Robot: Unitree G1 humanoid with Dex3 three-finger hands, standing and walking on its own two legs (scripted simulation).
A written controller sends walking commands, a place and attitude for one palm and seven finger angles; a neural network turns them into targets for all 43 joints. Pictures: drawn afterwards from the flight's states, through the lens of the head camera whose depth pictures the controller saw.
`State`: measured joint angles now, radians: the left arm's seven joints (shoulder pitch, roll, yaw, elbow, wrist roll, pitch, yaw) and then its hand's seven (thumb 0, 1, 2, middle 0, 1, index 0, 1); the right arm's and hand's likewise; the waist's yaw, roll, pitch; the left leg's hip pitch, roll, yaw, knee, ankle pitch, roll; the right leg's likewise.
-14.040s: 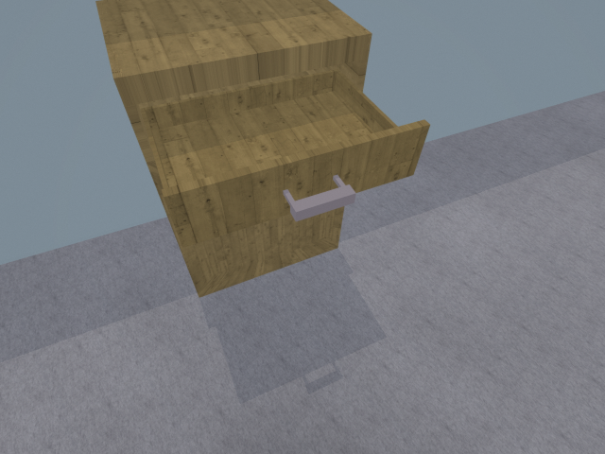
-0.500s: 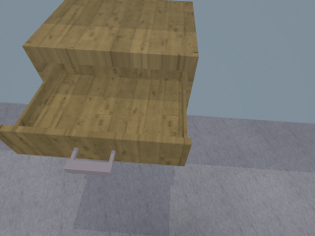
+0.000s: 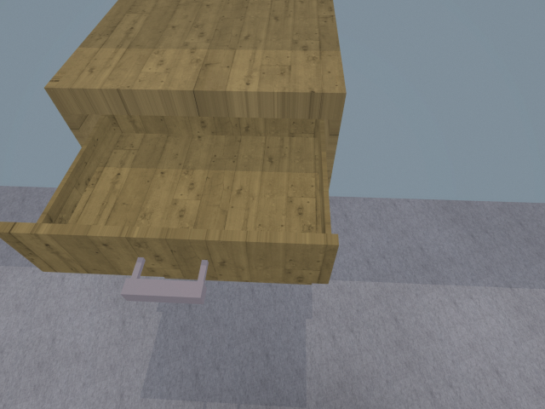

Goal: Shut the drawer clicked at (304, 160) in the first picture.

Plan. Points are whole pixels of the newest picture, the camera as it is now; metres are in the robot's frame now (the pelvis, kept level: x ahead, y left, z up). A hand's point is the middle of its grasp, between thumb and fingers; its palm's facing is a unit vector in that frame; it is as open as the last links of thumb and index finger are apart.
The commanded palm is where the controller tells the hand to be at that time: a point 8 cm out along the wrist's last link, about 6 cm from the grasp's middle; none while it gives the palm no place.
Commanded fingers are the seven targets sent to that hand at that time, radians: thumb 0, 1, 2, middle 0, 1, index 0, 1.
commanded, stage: come to a stop and stand still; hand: left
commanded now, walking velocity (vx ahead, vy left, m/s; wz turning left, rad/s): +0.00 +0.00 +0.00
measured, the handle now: (168, 277) +0.31 +0.20 -0.03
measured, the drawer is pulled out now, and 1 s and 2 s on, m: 0.30 0.29 0.29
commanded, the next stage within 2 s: look again from close up in 0.04 s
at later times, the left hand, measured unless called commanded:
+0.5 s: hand out of the picture +0.04 +0.19 -0.17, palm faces +0.02 -0.97 -0.24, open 7.3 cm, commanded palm none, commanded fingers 0.00 0.90 0.90 -0.20 -0.30 -0.20 -0.30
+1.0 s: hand (152, 395) +0.14 +0.18 -0.03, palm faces +0.13 -0.99 -0.04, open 6.7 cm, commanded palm +0.11 +0.23 -0.04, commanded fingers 0.00 0.90 0.90 -0.52 -0.65 -0.52 -0.65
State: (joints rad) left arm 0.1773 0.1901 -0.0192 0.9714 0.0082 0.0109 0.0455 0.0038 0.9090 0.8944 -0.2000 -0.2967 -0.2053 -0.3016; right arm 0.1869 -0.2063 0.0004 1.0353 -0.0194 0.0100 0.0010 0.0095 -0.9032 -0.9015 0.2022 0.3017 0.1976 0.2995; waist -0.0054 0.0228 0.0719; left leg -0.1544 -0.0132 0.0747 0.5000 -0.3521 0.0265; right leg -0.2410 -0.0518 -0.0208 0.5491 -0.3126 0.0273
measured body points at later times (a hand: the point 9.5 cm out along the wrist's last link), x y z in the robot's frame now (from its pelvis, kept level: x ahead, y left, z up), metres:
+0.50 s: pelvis +0.02 +0.00 +0.00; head +0.05 -0.01 +0.45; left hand +0.04 +0.24 -0.15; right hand +0.04 -0.23 -0.16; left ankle -0.05 +0.10 -0.73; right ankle -0.01 -0.13 -0.73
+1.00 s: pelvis -0.03 -0.02 -0.04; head +0.01 -0.02 +0.41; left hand +0.13 +0.23 -0.03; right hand +0.16 -0.27 -0.10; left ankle -0.05 +0.10 -0.73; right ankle -0.01 -0.13 -0.73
